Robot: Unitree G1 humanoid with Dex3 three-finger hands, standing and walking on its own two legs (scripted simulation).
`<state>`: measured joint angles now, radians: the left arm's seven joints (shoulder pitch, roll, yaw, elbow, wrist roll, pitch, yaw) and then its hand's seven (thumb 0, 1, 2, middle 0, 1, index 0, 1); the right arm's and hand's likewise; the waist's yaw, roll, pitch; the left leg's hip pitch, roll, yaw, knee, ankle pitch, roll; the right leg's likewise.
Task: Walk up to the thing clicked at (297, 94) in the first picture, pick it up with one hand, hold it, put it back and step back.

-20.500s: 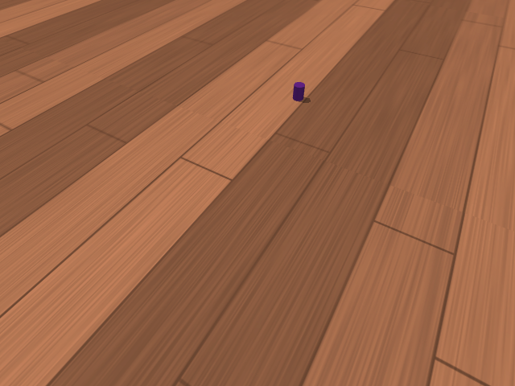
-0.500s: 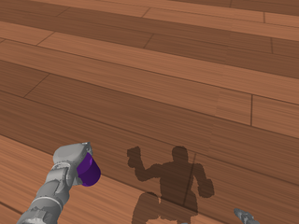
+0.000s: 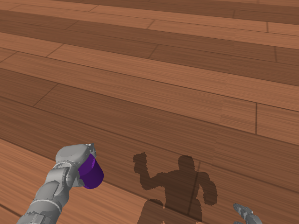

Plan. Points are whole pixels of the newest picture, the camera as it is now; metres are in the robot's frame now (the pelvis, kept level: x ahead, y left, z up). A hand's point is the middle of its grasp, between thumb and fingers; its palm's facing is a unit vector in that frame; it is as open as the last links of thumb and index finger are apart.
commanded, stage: hold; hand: left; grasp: from above
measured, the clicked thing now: (87, 171) +0.31 +0.22 -0.08
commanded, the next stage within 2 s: crouch in 1.26 s
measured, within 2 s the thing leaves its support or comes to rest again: neither
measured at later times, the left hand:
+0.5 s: hand (79, 170) +0.29 +0.22 -0.02, palm faces -0.43 -0.07 -0.90, open 10.7 cm
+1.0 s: hand (80, 166) +0.30 +0.21 -0.01, palm faces -0.45 -0.07 -0.89, open 10.7 cm
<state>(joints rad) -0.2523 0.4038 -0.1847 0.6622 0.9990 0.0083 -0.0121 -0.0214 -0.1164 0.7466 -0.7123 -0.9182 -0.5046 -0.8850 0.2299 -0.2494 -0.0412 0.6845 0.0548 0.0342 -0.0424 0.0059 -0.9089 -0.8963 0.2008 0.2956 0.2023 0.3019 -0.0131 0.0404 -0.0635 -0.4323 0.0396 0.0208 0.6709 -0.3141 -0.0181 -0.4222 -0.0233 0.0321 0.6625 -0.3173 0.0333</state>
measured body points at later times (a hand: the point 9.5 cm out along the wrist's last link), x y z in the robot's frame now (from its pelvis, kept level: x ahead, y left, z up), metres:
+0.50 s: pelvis -0.01 -0.01 +0.01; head +0.01 -0.03 +0.46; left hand +0.31 +0.22 +0.03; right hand +0.14 -0.26 -0.11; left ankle +0.02 +0.13 -0.72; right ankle +0.01 -0.14 -0.72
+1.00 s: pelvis +0.01 -0.01 +0.01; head +0.02 -0.03 +0.46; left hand +0.32 +0.21 +0.04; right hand +0.16 -0.26 -0.10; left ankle +0.02 +0.13 -0.72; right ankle +0.01 -0.14 -0.72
